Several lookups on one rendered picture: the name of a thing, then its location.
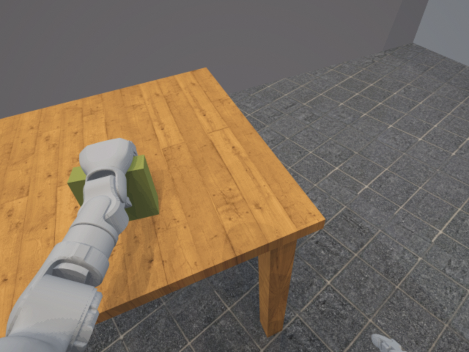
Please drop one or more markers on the right robot hand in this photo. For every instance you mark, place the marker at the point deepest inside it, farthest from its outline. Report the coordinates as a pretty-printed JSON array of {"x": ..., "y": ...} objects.
[{"x": 385, "y": 344}]

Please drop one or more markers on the table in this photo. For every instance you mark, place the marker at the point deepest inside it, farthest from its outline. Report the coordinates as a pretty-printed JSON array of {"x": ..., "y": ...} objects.
[{"x": 223, "y": 195}]

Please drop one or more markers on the left robot hand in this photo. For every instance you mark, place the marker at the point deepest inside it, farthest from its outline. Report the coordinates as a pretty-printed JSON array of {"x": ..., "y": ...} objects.
[{"x": 114, "y": 152}]

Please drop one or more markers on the sponge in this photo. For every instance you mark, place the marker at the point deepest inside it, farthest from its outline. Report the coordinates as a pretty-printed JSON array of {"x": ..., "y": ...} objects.
[{"x": 140, "y": 189}]

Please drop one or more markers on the left robot upper arm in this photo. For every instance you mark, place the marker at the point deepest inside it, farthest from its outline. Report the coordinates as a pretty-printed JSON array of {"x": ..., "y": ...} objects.
[{"x": 58, "y": 316}]

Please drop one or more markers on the robot left forearm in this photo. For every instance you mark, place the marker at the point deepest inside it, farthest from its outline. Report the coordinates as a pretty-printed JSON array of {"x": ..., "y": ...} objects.
[{"x": 83, "y": 254}]

